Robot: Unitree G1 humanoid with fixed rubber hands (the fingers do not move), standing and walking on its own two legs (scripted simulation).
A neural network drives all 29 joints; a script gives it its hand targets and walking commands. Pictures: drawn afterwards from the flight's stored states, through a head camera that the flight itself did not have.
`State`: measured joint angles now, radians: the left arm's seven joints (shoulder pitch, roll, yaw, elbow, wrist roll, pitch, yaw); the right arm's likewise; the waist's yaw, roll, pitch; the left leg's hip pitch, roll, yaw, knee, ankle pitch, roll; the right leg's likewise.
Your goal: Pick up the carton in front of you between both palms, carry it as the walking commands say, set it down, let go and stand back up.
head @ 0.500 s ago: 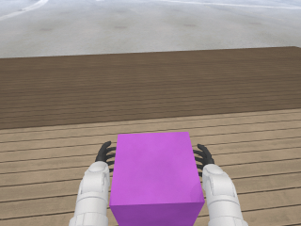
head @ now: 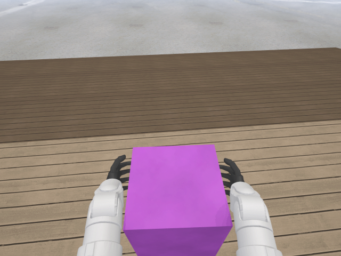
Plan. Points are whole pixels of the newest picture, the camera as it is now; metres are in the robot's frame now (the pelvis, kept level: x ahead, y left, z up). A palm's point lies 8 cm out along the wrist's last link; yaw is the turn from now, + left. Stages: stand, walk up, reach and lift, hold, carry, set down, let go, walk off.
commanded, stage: reach and lift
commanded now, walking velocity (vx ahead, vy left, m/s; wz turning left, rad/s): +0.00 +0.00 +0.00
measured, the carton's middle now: (175, 204) +0.29 +0.00 -0.04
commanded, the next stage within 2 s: hold in 0.32 s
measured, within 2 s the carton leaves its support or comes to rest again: neither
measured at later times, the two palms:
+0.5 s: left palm (110, 182) +0.29 +0.15 +0.06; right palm (237, 185) +0.29 -0.15 +0.05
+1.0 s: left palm (110, 183) +0.29 +0.15 +0.06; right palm (238, 185) +0.29 -0.15 +0.05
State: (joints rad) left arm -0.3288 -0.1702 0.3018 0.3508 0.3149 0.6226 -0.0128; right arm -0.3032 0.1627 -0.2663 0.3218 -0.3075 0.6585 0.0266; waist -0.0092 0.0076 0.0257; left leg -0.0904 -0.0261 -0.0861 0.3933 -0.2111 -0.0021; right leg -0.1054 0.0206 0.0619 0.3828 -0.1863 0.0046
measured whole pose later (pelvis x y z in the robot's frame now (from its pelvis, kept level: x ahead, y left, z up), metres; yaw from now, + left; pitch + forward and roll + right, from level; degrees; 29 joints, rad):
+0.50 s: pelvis +0.01 +0.00 +0.00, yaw +0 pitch -7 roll +0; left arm -0.26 -0.15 0.22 0.22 0.27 0.73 -0.01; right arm -0.24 0.15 -0.19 0.19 -0.27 0.76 0.01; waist 0.00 0.01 0.01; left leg -0.01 -0.02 -0.08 0.33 -0.19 0.00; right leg -0.03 0.02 0.07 0.32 -0.17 0.01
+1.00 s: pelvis +0.00 +0.00 +0.00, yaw +0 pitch -8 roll +0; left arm -0.32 -0.17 0.29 0.27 0.31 0.73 -0.02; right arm -0.30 0.16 -0.24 0.24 -0.29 0.77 0.03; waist 0.00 0.01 0.04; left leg -0.02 -0.02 -0.08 0.37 -0.20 0.00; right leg -0.04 0.02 0.07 0.36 -0.17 0.00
